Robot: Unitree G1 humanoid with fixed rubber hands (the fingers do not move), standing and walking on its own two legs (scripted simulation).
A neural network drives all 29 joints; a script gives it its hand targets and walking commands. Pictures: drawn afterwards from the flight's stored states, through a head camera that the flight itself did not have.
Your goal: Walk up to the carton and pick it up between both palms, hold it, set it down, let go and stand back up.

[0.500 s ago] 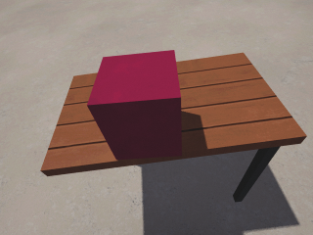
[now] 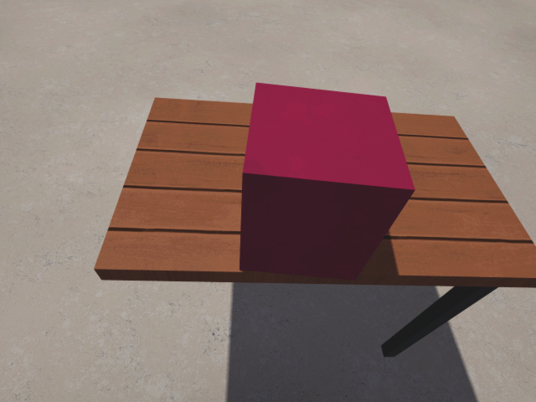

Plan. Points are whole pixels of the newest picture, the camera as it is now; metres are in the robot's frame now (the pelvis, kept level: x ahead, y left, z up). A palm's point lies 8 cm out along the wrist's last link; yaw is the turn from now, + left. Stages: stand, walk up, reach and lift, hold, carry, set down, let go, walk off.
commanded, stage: walk up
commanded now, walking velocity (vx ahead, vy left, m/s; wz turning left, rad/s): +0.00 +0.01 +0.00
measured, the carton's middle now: (308, 187) +0.43 -0.03 +0.07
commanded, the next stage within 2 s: stand in 0.34 s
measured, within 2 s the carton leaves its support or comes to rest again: neither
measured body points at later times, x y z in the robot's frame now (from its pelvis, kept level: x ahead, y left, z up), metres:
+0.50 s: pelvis +0.02 +0.02 +0.00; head +0.03 +0.02 +0.45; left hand +0.00 +0.22 -0.17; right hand -0.02 -0.19 -0.16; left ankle -0.03 +0.11 -0.74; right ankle -0.02 -0.10 -0.74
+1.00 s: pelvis +0.03 +0.03 +0.00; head +0.04 +0.04 +0.45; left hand +0.01 +0.23 -0.17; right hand +0.00 -0.16 -0.16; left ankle -0.03 +0.11 -0.74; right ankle -0.02 -0.10 -0.74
